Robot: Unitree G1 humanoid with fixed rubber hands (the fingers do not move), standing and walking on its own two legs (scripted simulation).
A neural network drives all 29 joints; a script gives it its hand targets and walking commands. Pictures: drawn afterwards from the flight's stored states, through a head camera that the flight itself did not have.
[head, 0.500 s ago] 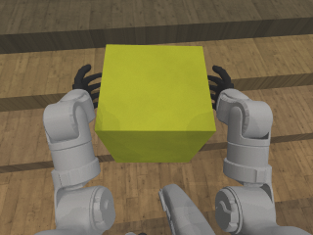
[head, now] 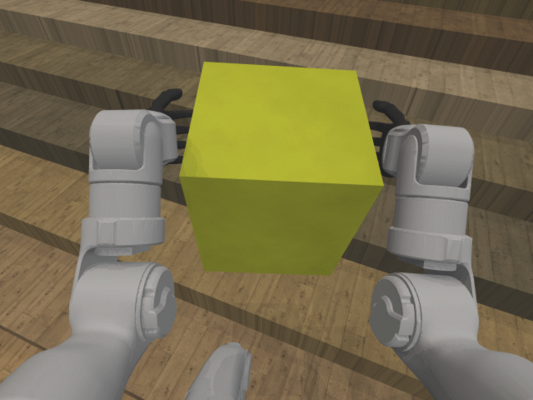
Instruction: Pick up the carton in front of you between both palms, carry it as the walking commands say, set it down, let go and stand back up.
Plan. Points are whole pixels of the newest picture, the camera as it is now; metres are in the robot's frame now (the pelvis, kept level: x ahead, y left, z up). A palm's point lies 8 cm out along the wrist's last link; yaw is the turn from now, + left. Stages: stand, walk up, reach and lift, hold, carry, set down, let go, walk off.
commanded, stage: carry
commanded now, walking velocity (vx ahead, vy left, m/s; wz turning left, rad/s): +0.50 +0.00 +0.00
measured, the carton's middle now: (273, 179) +0.40 +0.09 +0.14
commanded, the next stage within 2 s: none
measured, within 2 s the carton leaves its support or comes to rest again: neither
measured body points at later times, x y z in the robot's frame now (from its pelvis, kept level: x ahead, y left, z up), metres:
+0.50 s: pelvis +0.32 +0.05 +0.11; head +0.36 +0.06 +0.56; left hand +0.72 +0.22 +0.28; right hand +0.73 -0.09 +0.28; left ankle +0.21 +0.18 -0.41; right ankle +0.29 -0.03 -0.61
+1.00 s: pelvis +0.66 +0.15 +0.24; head +0.71 +0.15 +0.69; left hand +1.08 +0.24 +0.39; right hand +1.03 -0.06 +0.39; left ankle +0.66 +0.17 -0.48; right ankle +0.68 +0.02 -0.30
